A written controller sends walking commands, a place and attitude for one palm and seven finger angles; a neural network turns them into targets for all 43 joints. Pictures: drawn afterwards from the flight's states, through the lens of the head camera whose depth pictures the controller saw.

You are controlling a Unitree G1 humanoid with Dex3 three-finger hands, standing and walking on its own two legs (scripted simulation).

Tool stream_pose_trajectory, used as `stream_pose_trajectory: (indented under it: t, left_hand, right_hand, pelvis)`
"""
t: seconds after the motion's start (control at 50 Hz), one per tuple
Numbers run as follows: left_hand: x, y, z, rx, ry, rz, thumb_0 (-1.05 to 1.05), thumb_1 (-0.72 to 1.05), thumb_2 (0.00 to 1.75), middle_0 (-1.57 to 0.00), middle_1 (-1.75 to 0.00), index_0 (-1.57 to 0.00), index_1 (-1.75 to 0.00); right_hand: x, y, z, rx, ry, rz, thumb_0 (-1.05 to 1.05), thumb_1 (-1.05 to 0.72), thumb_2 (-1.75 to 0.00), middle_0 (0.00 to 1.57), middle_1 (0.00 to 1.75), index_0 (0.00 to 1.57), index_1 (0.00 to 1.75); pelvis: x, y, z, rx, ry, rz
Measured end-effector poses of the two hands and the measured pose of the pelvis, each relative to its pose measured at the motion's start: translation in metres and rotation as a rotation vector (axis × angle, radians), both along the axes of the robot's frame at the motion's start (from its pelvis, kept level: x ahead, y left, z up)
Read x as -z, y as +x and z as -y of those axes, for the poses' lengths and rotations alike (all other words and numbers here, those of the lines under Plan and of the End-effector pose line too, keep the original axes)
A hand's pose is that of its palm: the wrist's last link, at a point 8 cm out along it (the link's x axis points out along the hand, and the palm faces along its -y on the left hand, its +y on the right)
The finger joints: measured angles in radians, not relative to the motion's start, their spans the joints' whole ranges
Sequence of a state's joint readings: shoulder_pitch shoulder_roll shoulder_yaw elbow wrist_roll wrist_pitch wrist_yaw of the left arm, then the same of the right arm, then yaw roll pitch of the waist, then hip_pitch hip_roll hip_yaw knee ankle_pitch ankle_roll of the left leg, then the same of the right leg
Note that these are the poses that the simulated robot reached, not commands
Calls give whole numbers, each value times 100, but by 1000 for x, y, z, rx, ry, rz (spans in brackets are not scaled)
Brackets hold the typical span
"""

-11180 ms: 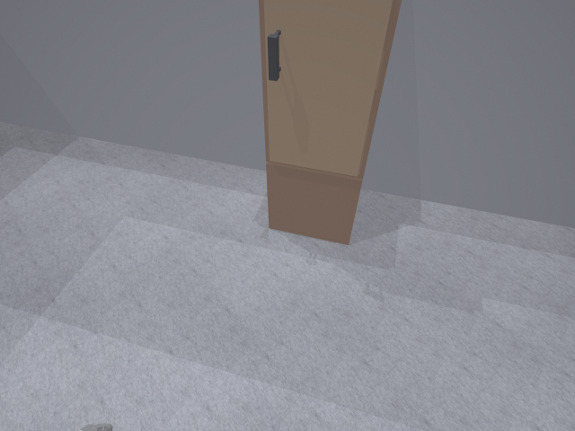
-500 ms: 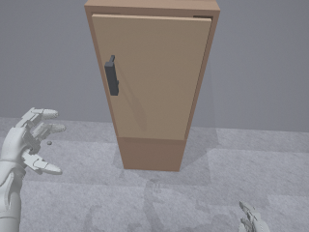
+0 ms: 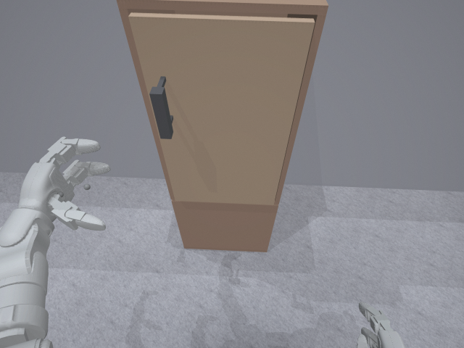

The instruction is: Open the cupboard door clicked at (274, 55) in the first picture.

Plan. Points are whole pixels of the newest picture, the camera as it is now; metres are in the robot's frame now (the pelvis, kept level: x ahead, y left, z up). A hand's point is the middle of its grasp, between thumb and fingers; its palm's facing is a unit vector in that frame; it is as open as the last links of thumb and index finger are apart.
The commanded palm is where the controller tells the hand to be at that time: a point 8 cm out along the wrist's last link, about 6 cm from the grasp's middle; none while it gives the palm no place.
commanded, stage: move the hooked fingers beside the handle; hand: left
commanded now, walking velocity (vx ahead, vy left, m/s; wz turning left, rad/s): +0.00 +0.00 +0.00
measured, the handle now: (164, 107) +0.58 +0.18 +0.09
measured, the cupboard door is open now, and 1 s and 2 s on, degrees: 0 0 0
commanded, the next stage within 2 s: none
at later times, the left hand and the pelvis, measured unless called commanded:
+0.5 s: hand (102, 155) +0.41 +0.26 +0.10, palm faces +0.01 -1.00 +0.00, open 14.0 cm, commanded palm +0.40 +0.31 +0.10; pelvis +0.00 +0.01 -0.01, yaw -1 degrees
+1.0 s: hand (123, 126) +0.50 +0.25 +0.10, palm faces +0.00 -1.00 -0.01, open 14.0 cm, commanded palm +0.48 +0.30 +0.10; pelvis +0.01 +0.02 -0.02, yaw -2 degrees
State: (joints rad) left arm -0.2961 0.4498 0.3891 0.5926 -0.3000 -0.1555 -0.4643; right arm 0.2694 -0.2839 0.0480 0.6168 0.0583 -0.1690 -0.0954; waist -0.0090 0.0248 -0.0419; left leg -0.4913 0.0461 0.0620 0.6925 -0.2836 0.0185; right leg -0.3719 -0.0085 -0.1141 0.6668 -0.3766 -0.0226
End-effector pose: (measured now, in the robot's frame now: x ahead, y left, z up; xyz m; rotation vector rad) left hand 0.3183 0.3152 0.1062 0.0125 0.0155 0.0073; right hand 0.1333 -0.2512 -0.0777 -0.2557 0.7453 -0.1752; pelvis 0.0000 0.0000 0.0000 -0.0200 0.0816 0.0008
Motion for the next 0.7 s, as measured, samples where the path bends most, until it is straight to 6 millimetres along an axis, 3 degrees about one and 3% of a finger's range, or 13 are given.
stream_pose_trajectory:
  t: [0.32, 0.7]
  left_hand:
    - [3, 49, 1, -7, -7, -1, -2, -50, 30, -30, -120, -30, -120]
    - [2, 109, 5, 17, -15, 6, -2, -50, 30, -30, -120, -30, -120]
  right_hand:
    - [16, -50, 10, 95, -6, -184, 1, -91, -90, 20, 30, 20, 30]
    - [24, -85, 8, 148, -40, -330, 1, -91, -90, 21, 30, 21, 30]
  pelvis:
    - [2, 6, -5, 24, 1, -45]
    - [10, 3, -14, 24, -14, -110]
